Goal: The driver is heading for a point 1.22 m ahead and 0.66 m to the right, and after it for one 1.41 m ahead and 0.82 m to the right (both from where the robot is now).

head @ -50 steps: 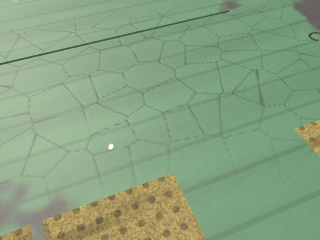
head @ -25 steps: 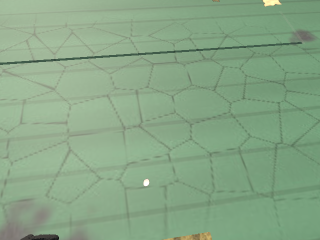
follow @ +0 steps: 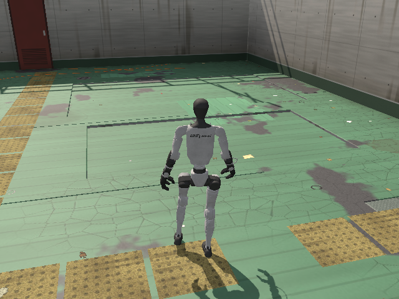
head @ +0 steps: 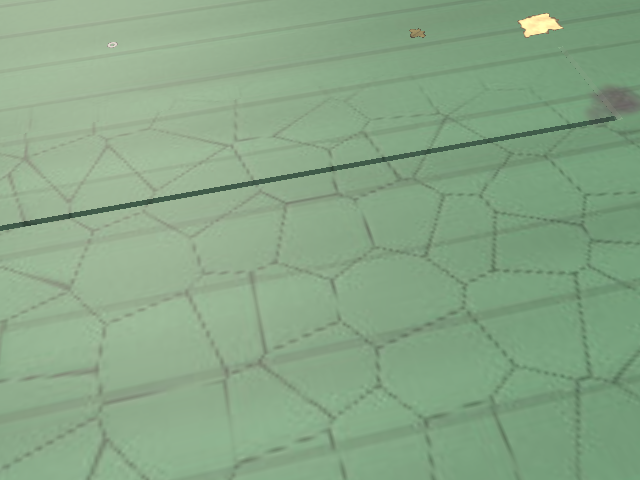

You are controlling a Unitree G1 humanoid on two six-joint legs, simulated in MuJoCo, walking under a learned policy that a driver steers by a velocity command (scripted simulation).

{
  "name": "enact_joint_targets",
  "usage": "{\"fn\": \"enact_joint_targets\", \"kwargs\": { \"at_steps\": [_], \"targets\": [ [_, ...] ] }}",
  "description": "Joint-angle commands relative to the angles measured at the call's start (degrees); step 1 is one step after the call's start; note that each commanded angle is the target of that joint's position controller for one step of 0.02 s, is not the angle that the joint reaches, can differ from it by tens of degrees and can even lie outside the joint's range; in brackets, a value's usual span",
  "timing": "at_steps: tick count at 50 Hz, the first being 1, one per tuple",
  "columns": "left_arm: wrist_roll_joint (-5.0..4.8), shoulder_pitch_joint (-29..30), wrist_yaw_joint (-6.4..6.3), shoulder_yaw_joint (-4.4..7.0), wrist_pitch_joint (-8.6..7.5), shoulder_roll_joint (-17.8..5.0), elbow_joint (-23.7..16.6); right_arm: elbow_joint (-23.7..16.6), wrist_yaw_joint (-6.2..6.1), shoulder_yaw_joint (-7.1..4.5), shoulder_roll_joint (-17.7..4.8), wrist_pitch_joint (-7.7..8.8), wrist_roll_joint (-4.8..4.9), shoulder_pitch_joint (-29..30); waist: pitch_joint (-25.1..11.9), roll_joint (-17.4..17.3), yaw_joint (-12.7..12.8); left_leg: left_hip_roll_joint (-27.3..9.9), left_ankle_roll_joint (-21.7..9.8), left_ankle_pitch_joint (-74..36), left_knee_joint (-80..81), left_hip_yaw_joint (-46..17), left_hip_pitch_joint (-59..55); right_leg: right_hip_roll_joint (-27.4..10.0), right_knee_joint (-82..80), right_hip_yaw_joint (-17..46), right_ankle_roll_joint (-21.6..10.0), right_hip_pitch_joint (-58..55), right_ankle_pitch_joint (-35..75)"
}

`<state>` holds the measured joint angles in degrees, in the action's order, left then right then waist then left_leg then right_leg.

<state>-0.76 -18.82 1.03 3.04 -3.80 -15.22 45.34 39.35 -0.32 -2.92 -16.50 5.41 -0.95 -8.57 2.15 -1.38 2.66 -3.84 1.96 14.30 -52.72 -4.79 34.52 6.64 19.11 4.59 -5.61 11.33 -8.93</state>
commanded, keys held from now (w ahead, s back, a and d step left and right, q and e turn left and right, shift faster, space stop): w+e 1.00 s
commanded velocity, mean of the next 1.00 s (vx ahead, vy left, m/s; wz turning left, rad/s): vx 0.50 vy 0.00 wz -0.56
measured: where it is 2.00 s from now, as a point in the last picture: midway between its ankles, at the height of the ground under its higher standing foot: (559, 281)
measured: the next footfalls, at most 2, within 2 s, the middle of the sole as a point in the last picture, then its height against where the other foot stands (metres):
left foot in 0.24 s outside the picture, level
right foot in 0.76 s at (461, 463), level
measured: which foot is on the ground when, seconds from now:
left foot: up 0.00-0.22, down 0.24-0.76, up 0.78-1.00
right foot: down 0.00-0.26, up 0.28-0.74, down 0.76-1.00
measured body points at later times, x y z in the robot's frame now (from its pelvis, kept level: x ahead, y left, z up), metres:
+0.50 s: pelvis +0.28 +0.03 +0.00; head +0.30 +0.03 +0.45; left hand +0.51 +0.26 -0.10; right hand +0.26 -0.26 -0.11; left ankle +0.29 +0.14 -0.75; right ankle +0.30 -0.14 -0.67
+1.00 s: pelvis +0.51 -0.13 +0.00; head +0.53 -0.16 +0.45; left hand +0.74 +0.05 -0.10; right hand +0.51 -0.46 -0.09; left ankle +0.69 -0.02 -0.67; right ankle +0.47 -0.19 -0.75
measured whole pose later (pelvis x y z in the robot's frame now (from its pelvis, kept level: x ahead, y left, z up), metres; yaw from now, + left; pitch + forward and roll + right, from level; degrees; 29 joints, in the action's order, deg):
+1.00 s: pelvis +0.51 -0.13 +0.00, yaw -36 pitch +2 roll +0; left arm -0.5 -18.4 0.6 3.5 -2.2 -16.4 38.3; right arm 40.4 0.3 -2.7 -18.3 5.6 -0.9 -6.6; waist 2.6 -1.5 2.3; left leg -5.7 3.2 12.8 -54.4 -4.1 36.9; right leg 6.1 21.3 4.5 -5.5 12.5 -10.1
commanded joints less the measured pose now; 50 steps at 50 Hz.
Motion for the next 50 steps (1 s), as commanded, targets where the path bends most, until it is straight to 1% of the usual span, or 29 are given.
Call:
{"fn": "enact_joint_targets", "kwargs": {
  "at_steps": [1,4,7,9,11,12,13,14,15,16,17,19,21,24,28,31,33,35,36,37,38,39,40,41,42,43,45,47,50],
  "targets": [
    [-0.52,1.63,-1.33,2.87,-0.46,-10.70,-4.29,-4.35,-0.23,-0.79,-3.21,0.41,-0.01,3.40,-2.10,4.94,-0.79,1.37,1.83,-10.49,10.89,1.17,-1.06,-12.50,-7.15,11.74,-8.38,1.37,12.10],
    [-0.85,-1.57,-1.89,2.94,0.44,-10.54,-3.37,-5.49,0.47,-0.53,-2.64,1.04,0.69,8.88,-2.11,5.86,1.46,4.02,2.01,-18.88,19.67,1.60,-6.13,-11.35,-5.63,11.75,-6.45,2.74,9.54],
    [-1.09,-3.83,-2.18,2.94,1.23,-10.03,-2.82,-6.47,1.13,-1.01,-4.00,1.68,1.30,11.71,-2.01,6.30,1.89,4.95,1.19,-17.19,24.44,-0.03,-7.26,-12.92,-1.96,16.26,-5.70,-1.68,6.45],
    [-0.91,-3.33,-2.41,3.18,1.61,-10.26,-3.10,-6.35,1.35,-1.63,-5.43,2.20,1.52,10.74,-2.05,7.60,0.63,4.89,-0.17,-12.99,26.37,-0.73,-9.19,-14.19,1.18,19.56,-4.93,-4.55,6.76],
    [-0.69,-1.44,-2.28,2.92,1.79,-9.11,-4.01,-4.55,0.93,-2.84,-7.50,2.69,1.32,3.23,-5.21,8.23,-3.76,4.21,-3.09,-12.11,29.86,0.36,-20.34,-12.06,7.92,19.17,-2.88,-3.48,11.58],
    [-0.04,-0.44,-1.94,1.92,1.55,-6.42,-5.19,-3.70,0.45,-3.69,-9.88,2.88,0.34,-4.60,-12.25,5.55,-7.64,-2.57,-6.60,-10.96,27.60,-4.92,-34.14,-9.30,20.11,15.87,-1.07,1.83,9.16],
    [-0.51,-6.03,-2.10,0.85,1.07,-2.81,-6.41,-2.62,0.07,-4.80,-14.23,2.22,-0.61,-11.81,-20.62,-6.62,-7.29,-14.86,-13.93,-3.51,28.47,-24.44,-54.49,-1.23,38.65,7.48,2.97,19.26,-8.65],
    [-1.24,-9.05,-2.04,0.57,0.71,-4.94,-7.16,-1.24,0.65,-4.59,-12.75,1.54,0.70,-13.50,-21.76,-17.31,-6.12,-21.28,-17.73,7.68,33.05,-41.32,-56.77,-2.91,49.43,5.49,3.96,30.46,-26.12],
    [-1.54,-5.83,-1.97,1.74,0.95,-9.52,-6.33,-2.08,0.55,-3.34,-7.88,1.25,1.17,-10.36,-13.63,-9.52,-6.92,-18.94,-15.62,13.06,34.60,-35.42,-49.95,-6.40,53.91,6.36,4.56,33.79,-21.51],
    [-1.00,-1.09,-1.88,2.07,1.31,-10.40,-6.95,-2.31,0.40,-2.71,-5.95,0.80,0.94,-7.76,-7.61,-4.54,-7.07,-16.05,-13.38,8.91,35.47,-26.03,-42.46,-8.26,54.02,4.09,5.02,33.28,-16.81],
    [-0.43,1.37,-1.77,2.19,1.38,-9.66,-7.75,-1.90,0.48,-2.33,-5.21,0.56,0.58,-5.48,-3.88,-2.64,-5.88,-13.64,-12.56,3.11,37.25,-20.30,-36.07,-9.76,51.85,3.21,5.24,32.09,-13.57],
    [-0.68,1.72,-1.20,2.30,1.95,-7.84,-8.32,-1.13,0.51,-1.83,-3.93,0.74,0.18,-3.42,-1.30,-4.70,-3.75,-10.62,-11.82,-4.05,40.38,-12.17,-29.00,-12.26,48.62,2.45,5.33,28.51,-10.27],
    [-0.80,2.31,-0.87,1.83,2.51,-5.69,-9.16,-0.16,0.64,-2.21,-4.66,1.28,0.61,-3.40,-1.00,-4.94,-3.27,-10.39,-12.87,-8.06,42.77,-7.44,-26.98,-13.14,46.48,1.33,5.90,28.32,-8.18],
    [-0.40,5.39,-0.60,1.46,2.60,-4.92,-10.64,1.37,0.51,-2.96,-6.89,1.49,0.56,-3.81,-0.64,-2.89,-3.44,-10.97,-13.77,-14.28,44.33,-1.78,-28.04,-13.85,39.99,1.23,6.89,30.53,-1.72],
    [-0.47,11.54,0.74,0.81,1.73,-3.97,-11.90,2.92,0.23,-3.20,-8.59,0.80,0.89,-4.73,0.31,-1.61,-5.67,-9.13,-11.69,-18.65,44.15,6.81,-29.57,-12.83,26.75,-1.95,6.13,27.54,9.95],
    [-0.63,16.76,1.71,0.53,1.58,-3.67,-14.01,4.54,0.13,-3.55,-10.15,0.02,1.58,-7.61,1.69,-1.41,-7.40,-10.40,-10.66,-19.44,43.40,9.50,-33.31,-11.88,20.53,-4.39,4.81,26.80,10.36],
    [-0.65,18.52,2.25,0.77,1.68,-4.36,-15.40,5.33,0.11,-3.90,-11.17,-0.71,2.21,-8.59,2.21,-1.81,-7.22,-11.71,-9.77,-24.25,41.20,10.85,-37.01,-10.97,18.08,-5.79,3.29,26.67,6.29],
    [-0.32,16.66,2.45,1.68,1.98,-6.11,-15.90,5.41,-0.22,-4.39,-12.86,-1.46,2.66,-8.41,-0.12,-3.57,-4.97,-11.94,-8.49,-42.02,34.43,13.18,-39.37,-7.71,16.89,-8.87,1.00,21.15,0.07],
    [-0.18,12.35,2.33,2.67,2.24,-7.82,-15.18,5.35,-0.47,-4.61,-13.66,-1.91,2.84,-8.23,-3.08,-4.23,-2.14,-11.46,-7.74,-51.12,27.21,14.50,-39.28,-5.33,16.25,-10.45,-0.49,14.76,-2.12],
    [-0.35,3.30,1.84,4.33,2.49,-10.47,-12.90,5.09,-0.75,-4.31,-13.11,-2.22,2.97,-7.66,-7.75,-3.14,3.00,-9.72,-6.08,-52.72,15.74,16.39,-34.99,-2.96,12.71,-10.93,-2.63,1.82,1.23],
    [-0.59,-6.66,0.68,6.19,3.12,-14.84,-10.64,4.15,-0.97,-3.19,-10.61,-1.95,1.62,-8.69,-13.38,2.13,7.05,-7.58,-3.65,-36.15,-1.47,16.48,-20.90,-8.36,12.16,-0.88,-5.93,-16.58,2.30],
    [-1.04,-4.07,0.37,6.67,2.56,-21.32,-11.32,0.50,-0.08,-0.41,-2.31,-0.46,-0.66,-13.94,-18.38,17.32,-0.74,4.44,-0.28,18.37,-21.36,11.48,4.87,-23.39,6.72,32.85,-16.71,-33.99,-6.63],
    [-0.72,-6.56,0.60,5.33,1.75,-16.35,-12.84,0.23,0.77,-1.11,-7.56,1.55,1.30,-8.26,-25.05,10.67,4.48,4.46,-0.98,19.83,-27.18,-0.73,10.68,-26.02,-0.62,43.27,-18.18,-36.37,-14.13],
    [-0.23,-4.73,0.76,4.35,0.99,-13.35,-11.84,-1.46,1.17,-1.72,-9.78,2.47,3.31,-3.02,-16.18,8.19,4.85,1.92,-1.95,13.96,-25.90,-0.54,14.80,-24.12,-1.62,34.49,-15.21,-30.69,-10.14],
    [-0.36,-1.49,0.69,3.89,0.65,-12.05,-11.87,-1.50,0.90,-1.30,-8.91,2.96,2.64,-2.22,-11.01,4.01,2.33,-0.44,-2.35,8.93,-20.75,-0.20,12.57,-21.44,-1.62,27.51,-13.19,-22.04,-4.54],
    [-0.10,2.40,0.55,3.36,0.67,-10.55,-12.46,-0.93,0.48,-1.52,-8.95,2.96,1.11,-2.16,-7.74,2.42,-0.12,-1.93,-1.85,6.37,-15.90,-0.02,8.72,-19.30,-2.09,22.49,-11.81,-14.15,2.14],
    [0.83,5.78,0.16,2.76,0.58,-9.22,-13.57,-0.57,0.52,-1.93,-9.09,1.71,0.36,-3.91,-6.03,3.98,-3.34,-2.92,-0.75,3.85,-11.74,-0.17,2.32,-17.20,-4.47,18.40,-11.74,-5.35,10.19],
    [0.45,5.57,-0.40,2.90,0.28,-9.74,-12.75,-0.46,0.45,-1.51,-7.37,0.64,-0.01,-3.93,-4.92,3.67,-4.00,-2.44,0.99,1.98,-7.19,1.12,0.70,-16.15,-5.55,14.98,-12.16,-0.38,14.73],
    [0.03,3.58,-1.44,3.36,0.49,-11.22,-11.23,-2.06,0.51,-0.49,-4.96,0.25,-0.16,2.29,-2.59,4.16,-2.16,-0.67,2.49,-9.24,5.23,1.85,-0.42,-13.01,-5.83,10.65,-9.98,3.67,12.53]
  ]
}}
Velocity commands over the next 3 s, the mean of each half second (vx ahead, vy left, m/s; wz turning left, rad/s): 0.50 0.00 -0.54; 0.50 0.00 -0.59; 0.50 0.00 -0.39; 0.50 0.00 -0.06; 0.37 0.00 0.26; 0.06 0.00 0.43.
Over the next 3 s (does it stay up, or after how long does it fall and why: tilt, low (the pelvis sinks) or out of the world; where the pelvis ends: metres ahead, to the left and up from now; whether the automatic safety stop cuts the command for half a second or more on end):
stays up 1.16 -0.71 0.00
